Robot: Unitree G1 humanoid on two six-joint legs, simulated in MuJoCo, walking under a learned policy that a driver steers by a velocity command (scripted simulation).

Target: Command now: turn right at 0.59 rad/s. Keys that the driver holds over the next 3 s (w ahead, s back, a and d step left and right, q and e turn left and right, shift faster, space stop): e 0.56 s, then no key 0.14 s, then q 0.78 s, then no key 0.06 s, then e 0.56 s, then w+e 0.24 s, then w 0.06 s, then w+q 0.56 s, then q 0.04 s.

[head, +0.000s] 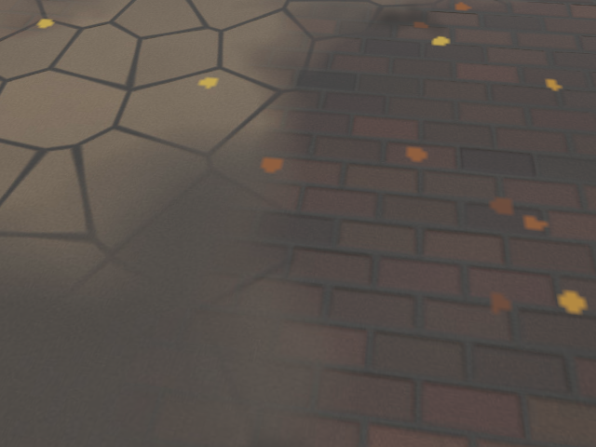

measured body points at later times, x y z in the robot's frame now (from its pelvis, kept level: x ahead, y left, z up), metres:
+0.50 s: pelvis +0.02 +0.01 +0.00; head +0.06 +0.01 +0.45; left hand +0.26 +0.24 -0.09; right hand +0.12 -0.31 -0.08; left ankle +0.07 +0.11 -0.73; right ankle -0.01 -0.11 -0.71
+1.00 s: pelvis +0.02 -0.02 +0.00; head +0.04 -0.04 +0.45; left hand +0.26 +0.16 -0.09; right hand +0.03 -0.32 -0.11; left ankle +0.06 +0.11 -0.72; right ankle -0.04 -0.13 -0.73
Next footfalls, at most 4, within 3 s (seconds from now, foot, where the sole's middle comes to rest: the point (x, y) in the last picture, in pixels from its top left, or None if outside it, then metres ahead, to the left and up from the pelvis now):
0.44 left None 0.11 0.10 -0.76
0.82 right None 0.00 -0.15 -0.76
1.22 left None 0.09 0.09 -0.76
1.76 right None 0.11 -0.14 -0.76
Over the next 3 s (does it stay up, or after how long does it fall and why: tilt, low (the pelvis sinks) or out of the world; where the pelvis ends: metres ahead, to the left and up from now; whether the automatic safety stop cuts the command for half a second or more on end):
stays up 0.43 -0.11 0.01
